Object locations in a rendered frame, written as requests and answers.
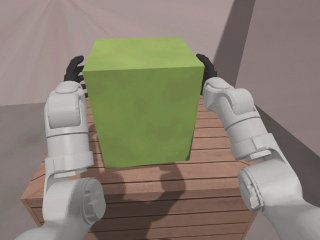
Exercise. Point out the robot right hand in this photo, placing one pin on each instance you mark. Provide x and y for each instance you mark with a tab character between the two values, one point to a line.
209	71

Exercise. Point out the right robot upper arm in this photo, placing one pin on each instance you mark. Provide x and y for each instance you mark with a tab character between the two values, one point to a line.
271	188

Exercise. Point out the carton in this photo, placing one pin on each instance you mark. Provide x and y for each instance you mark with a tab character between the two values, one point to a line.
144	95

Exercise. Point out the left robot upper arm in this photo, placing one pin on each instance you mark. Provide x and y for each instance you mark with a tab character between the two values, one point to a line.
70	209

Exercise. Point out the pedestal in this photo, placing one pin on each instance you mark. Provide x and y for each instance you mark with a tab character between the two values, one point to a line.
197	199

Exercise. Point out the right robot forearm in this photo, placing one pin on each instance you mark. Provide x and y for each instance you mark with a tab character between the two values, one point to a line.
242	122

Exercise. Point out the robot left hand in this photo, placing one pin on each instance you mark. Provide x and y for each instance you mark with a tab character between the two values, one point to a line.
73	70

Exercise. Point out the left robot forearm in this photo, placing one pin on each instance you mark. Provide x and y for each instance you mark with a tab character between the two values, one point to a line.
66	128

